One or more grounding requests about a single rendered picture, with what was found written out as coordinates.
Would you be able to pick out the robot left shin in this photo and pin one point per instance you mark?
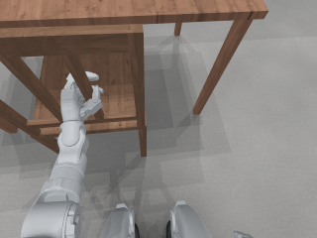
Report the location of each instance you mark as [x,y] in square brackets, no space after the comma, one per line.
[120,206]

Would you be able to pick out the chair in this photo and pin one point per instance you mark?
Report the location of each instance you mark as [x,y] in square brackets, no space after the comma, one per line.
[114,52]

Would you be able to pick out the robot right shin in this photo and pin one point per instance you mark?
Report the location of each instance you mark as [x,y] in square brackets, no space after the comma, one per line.
[176,235]

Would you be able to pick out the robot shin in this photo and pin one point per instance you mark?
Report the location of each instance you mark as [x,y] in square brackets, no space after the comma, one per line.
[176,235]
[120,206]

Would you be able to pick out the robot left hand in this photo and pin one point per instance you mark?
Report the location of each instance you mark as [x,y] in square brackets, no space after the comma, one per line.
[71,100]

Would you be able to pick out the robot left forearm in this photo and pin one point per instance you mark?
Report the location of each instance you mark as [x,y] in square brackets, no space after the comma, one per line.
[69,169]

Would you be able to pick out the table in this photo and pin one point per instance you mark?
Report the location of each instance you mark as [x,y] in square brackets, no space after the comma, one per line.
[67,13]

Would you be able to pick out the left robot upper arm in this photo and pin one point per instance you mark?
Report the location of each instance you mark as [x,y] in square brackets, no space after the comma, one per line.
[53,219]

